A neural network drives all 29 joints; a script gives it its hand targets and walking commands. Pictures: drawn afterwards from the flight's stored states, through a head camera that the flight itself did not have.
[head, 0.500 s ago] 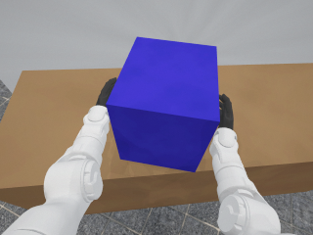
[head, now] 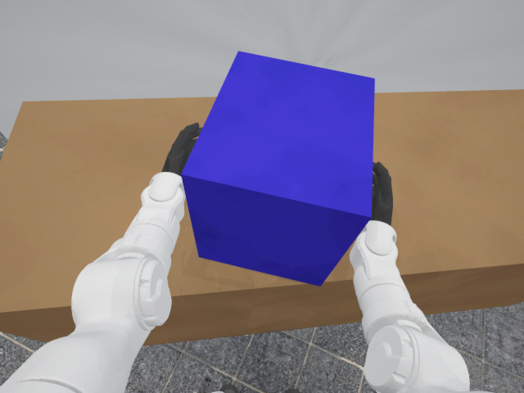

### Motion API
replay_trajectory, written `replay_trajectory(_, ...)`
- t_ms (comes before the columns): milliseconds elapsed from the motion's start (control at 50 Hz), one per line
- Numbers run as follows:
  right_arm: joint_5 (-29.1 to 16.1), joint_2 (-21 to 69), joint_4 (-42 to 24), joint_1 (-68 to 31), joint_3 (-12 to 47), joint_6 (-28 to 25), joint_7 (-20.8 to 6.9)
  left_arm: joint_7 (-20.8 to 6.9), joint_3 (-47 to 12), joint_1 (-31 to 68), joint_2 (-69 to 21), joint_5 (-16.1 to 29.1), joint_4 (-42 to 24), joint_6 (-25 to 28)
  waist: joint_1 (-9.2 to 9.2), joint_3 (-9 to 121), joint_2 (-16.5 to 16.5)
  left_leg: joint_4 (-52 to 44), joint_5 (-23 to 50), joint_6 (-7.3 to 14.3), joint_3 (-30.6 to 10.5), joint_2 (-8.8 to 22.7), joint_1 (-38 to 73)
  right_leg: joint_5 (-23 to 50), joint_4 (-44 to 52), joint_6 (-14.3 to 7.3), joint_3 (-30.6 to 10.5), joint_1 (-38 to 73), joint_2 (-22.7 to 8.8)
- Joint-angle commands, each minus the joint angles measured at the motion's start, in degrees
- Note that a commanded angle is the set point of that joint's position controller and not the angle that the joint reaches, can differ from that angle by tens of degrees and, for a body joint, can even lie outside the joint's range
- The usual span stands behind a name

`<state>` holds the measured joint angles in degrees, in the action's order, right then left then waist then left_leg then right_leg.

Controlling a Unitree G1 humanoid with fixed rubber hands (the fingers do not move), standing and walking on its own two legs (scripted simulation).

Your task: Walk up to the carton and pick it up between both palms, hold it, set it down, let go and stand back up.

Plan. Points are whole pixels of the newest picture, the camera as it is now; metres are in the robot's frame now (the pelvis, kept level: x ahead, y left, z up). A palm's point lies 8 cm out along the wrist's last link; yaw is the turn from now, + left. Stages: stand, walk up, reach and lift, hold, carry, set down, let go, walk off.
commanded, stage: set down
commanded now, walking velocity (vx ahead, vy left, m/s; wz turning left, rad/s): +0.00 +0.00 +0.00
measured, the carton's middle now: (281, 173) +0.46 -0.04 -0.01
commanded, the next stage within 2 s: none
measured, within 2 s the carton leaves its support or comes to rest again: neither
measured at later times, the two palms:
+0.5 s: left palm (177, 175) +0.44 +0.14 +0.02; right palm (375, 217) +0.35 -0.18 +0.02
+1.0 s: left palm (176, 176) +0.44 +0.14 +0.02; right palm (375, 218) +0.36 -0.18 +0.01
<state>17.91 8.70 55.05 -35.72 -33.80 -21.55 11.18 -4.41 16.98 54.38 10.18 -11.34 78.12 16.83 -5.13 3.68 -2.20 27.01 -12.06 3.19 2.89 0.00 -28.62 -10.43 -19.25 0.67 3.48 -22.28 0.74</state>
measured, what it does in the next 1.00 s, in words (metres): stands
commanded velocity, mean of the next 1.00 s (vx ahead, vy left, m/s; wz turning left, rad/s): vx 0.00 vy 0.00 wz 0.00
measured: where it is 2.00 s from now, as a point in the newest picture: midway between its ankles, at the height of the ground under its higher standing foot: outside the picture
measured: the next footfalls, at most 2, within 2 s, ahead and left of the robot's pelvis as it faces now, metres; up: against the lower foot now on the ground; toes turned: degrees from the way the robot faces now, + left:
none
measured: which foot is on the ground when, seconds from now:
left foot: down 0.00-1.00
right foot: down 0.00-1.00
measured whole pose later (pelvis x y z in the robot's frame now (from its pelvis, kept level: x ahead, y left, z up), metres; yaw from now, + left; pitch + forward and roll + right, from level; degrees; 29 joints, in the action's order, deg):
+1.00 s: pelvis -0.02 +0.01 -0.01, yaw -1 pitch +17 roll -3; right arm 20.7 6.6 61.6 -42.4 -36.7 -23.9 8.9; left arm -3.5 20.1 58.7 12.9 -12.6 85.1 22.9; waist -6.0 5.0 -1.5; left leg 31.9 -12.3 4.1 4.4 0.7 -36.9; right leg -10.9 -25.5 1.1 2.8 -31.6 0.7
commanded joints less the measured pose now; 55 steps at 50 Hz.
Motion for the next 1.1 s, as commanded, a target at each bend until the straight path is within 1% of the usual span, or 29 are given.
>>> replay_trajectory(0,5.88,27.55,1.4,-37.61,19.29,-4.01,-9.87,-6.21,-9.22,31.65,-31.68,-3.3,-4.58,4.01,-0.5,38.76,9.85,2.18,35.65,-8.83,-1.53,3.28,25.04,23.32,-2.61,-1.35,1.82,10.06,0.88)
replay_trajectory(140,7.06,26.93,0.8,-39.29,15.68,-3.7,-10.11,-6.07,-7.73,34.19,-30.73,-3.87,-2.01,5.03,-0.89,40.68,9.82,0.49,24.83,-7.69,-1.19,2.85,19.8,19.1,-3.11,-1.35,1.12,8.57,0.08)
replay_trajectory(220,8.6,28.18,-0.04,-40.02,15.2,-2.67,-10.11,-6.51,-5.52,33.87,-29.56,-4.21,0.41,5.14,-0.11,39.33,7.34,0.41,18.06,-6.07,-0.32,2.39,15.91,17.98,-3.9,-1.02,0.37,9.6,-0.69)
replay_trajectory(260,9.37,28.62,0.91,-39.07,14.33,-2.12,-9.82,-6.83,-4.02,33.81,-28.97,-5.26,2.1,5.25,-0.8,38.43,6.64,-1.02,14.87,-5.27,0.01,1.96,13.15,19.07,-4.2,-0.61,-0.28,13.13,-1.33)
replay_trajectory(340,9.57,29.2,2.16,-38.76,14.09,-1.63,-10.26,-6.62,-3.3,34.11,-28.79,-5.81,1.76,5.47,-0.02,38.34,8.02,0.33,16.77,-5.53,-0.15,2.21,14.21,19.08,-5.36,-0.56,-0.31,10.4,-1.05)
replay_trajectory(380,9.22,29.94,2.53,-37.86,14.21,-2.04,-10.22,-6.66,-4.05,34.13,-29.03,-5.87,1.3,5.62,-0.69,39.59,8.69,0.98,19.05,-5.77,-0.62,2.28,14.32,20.17,-5.58,-0.74,-0.21,9.81,-0.75)
replay_trajectory(420,9.85,28.47,2.4,-39.24,13.28,-2.17,-10.5,-6.37,-4.02,33.99,-29.05,-5.29,1.45,5.53,-0.04,39.01,8.63,1.39,18.53,-6.26,-1.04,2.83,15.5,16.21,-5.67,-1.02,0.46,6.87,-0.56)
replay_trajectory(440,10.69,28.89,2.86,-38.97,11.95,-2.38,-10.41,-6.38,-4.61,36.21,-29.69,-5.19,0.33,6.19,-2.27,40.75,9.31,1.04,17.47,-6.49,-1.38,2.86,16.11,15.35,-5.29,-1.18,1.04,6.31,-0.55)
replay_trajectory(460,10.43,28.07,3.31,-38.44,12.67,-2.53,-10.56,-6.18,-4.41,35.14,-29.33,-4.92,1.26,6.31,-0.91,38.91,9.64,1.31,18.73,-6.73,-1.27,3.05,16.34,15.16,-5.41,-1.36,1.03,4.5,-0.3)
replay_trajectory(500,10.51,27.8,4.9,-37.13,11.46,-2.16,-10.2,-6.26,-4.31,33.49,-30.11,-5.61,2.37,5.66,-2.21,36.4,10.65,1.81,20.3,-7.3,-1.37,3.14,17.36,14.26,-4.75,-1.5,0.99,3.77,0.05)
replay_trajectory(560,10.35,27.71,4.66,-37.36,12.29,-2.41,-10.46,-5.94,-3.8,33.59,-28.17,-5.64,2.73,6.23,-0.23,37.79,9.81,2.74,20.44,-6.98,-0.91,3.41,17.52,12.56,-4.91,-1.52,0.87,1.87,0.26)
replay_trajectory(580,10.54,28.51,5.54,-36.55,11.99,-2.33,-10.36,-6.21,-3.71,32.85,-28.75,-5.94,3.21,6.09,-1.08,36.16,10.26,3.07,21.34,-7.16,-1.34,3.44,17.2,13.4,-5.22,-1.67,0.76,2.11,0.15)
replay_trajectory(600,10.23,27.23,5.72,-36.28,12.75,-2.5,-10.49,-6.12,-2.97,31.99,-27.79,-6.07,3.48,6.06,-0.09,35.19,9.51,3.35,22.73,-7.21,-1.25,3.48,16.85,14.57,-5.57,-1.46,0.72,2.42,0.27)
replay_trajectory(620,10.24,28.03,6.04,-36.33,12.53,-2.55,-10.35,-6.12,-3.1,31.95,-28.56,-5.75,3.45,6.6,-1.09,35.1,8.89,3.64,23.0,-7.33,-1.66,3.49,16.7,15.06,-5.82,-1.66,0.72,3.5,0.28)
replay_trajectory(640,10.03,26.7,5.7,-37.25,12.44,-2.59,-10.53,-5.84,-2.54,31.79,-27.78,-6.0,3.75,6.54,0.22,35.35,8.74,2.93,22.82,-7.25,-1.54,3.76,17.83,13.3,-5.26,-1.64,0.7,2.45,0.51)
replay_trajectory(660,10.73,27.64,6.35,-36.62,12.12,-2.64,-10.5,-6.08,-3.25,32.15,-28.4,-6.18,4.18,6.34,-0.3,34.85,9.69,2.67,21.43,-7.1,-1.58,3.78,18.11,11.74,-5.12,-1.48,1.09,1.26,0.25)
replay_trajectory(680,9.58,27.75,6.25,-36.12,13.45,-2.78,-10.8,-5.92,-2.74,31.75,-27.46,-6.24,3.29,6.79,0.82,34.81,9.53,2.93,21.72,-7.16,-0.99,3.79,16.82,12.37,-5.58,-1.41,0.78,2.22,0.26)
replay_trajectory(740,9.97,26.68,5.25,-36.99,12.26,-3.19,-10.95,-5.35,-4.42,33.06,-28.32,-5.78,2.11,7.03,-0.45,38.05,11.39,2.79,21.66,-7.73,-1.85,3.92,18.57,11.18,-5.61,-1.74,1.4,-0.45,0.2)
replay_trajectory(760,9.72,24.31,5.36,-36.65,12.05,-3.34,-10.69,-5.03,-3.92,32.02,-25.72,-5.34,3.08,7.25,0.57,38.19,11.2,2.68,21.59,-7.61,-1.8,4.46,18.78,9.91,-5.91,-1.85,1.58,-1.71,0.46)
replay_trajectory(780,9.87,24.52,6.8,-36.17,11.31,-2.99,-10.9,-4.77,-4.09,33.49,-25.68,-5.77,2.41,7.24,-0.45,35.93,11.6,2.78,21.99,-7.98,-2.0,4.54,19.93,8.93,-5.25,-1.98,1.83,-3.0,0.54)
replay_trajectory(820,9.08,16.67,8.35,-33.98,9.65,-2.56,-9.91,-3.76,-1.09,33.24,-16.87,-5.58,3.87,7.2,-0.29,37.12,11.44,2.7,19.87,-7.64,-0.97,3.74,18.69,9.52,-4.86,-1.86,0.96,-1.49,0.43)
replay_trajectory(860,9.45,16.15,6.88,-34.76,7.56,-2.06,-8.78,-3.0,-0.67,33.96,-16.74,-5.51,2.61,6.88,-0.73,33.87,10.61,2.27,17.12,-7.35,-1.62,3.93,16.19,7.88,-5.63,-1.73,1.21,-1.19,0.45)
replay_trajectory(900,6.92,8.7,6.71,-33.7,7.79,-2.28,-7.58,-1.48,-0.59,32.35,-8.67,-3.42,2.57,7.03,-0.06,37.39,10.26,2.91,17.74,-7.31,-1.67,3.78,16.82,8.99,-6.02,-1.78,0.73,-1.49,0.53)
replay_trajectory(940,3.19,1.83,5.89,-33.22,8.6,-1.94,-5.9,0.19,-0.84,32.42,-2.04,-0.58,2.65,6.54,-0.68,40.25,10.78,3.05,17.97,-7.48,-1.7,3.95,17.25,11.6,-6.52,-1.75,0.26,-1.0,0.7)
replay_trajectory(980,-0.23,1.57,6.04,-33.26,8.67,-1.62,-3.72,1.76,-4.47,33.77,-1.68,3.61,-1.21,6.41,-2.17,41.96,11.68,4.45,16.49,-7.39,-1.66,3.63,15.51,10.99,-7.39,-1.34,0.28,-2.42,0.63)
replay_trajectory(1000,-2.46,-1.46,6.0,-34.05,9.64,-1.79,-3.14,2.65,-4.73,33.32,1.27,5.39,-1.05,6.36,-0.55,42.25,10.72,5.77,18.36,-7.42,-1.77,3.78,15.49,11.93,-7.92,-1.48,0.04,-3.63,0.82)
replay_trajectory(1020,-4.49,-5.49,6.15,-33.89,10.22,-1.66,-2.14,3.37,-6.3,34.99,5.23,7.8,-1.93,6.6,-1.37,44.62,11.45,6.19,18.55,-7.66,-1.6,3.36,15.12,13.08,-8.24,-1.59,-0.31,-3.49,1.12)
replay_trajectory(1060,-9.68,-8.92,7.09,-33.78,14.42,-0.97,-0.82,4.06,-7.78,35.46,10.64,11.66,0.29,6.15,-0.71,45.7,9.2,7.97,19.66,-7.12,-1.3,2.65,13.36,16.28,-9.56,-0.96,-1.08,-2.4,1.11)
replay_trajectory(1080,-11.26,-7.74,7.55,-34.78,15.36,-0.22,-0.19,3.9,-9.95,36.69,10.2,13.88,1.57,6.03,-2.01,44.32,9.3,8.3,14.96,-6.52,-1.15,2.19,8.95,15.61,-10.56,-0.86,-1.28,-2.01,0.6)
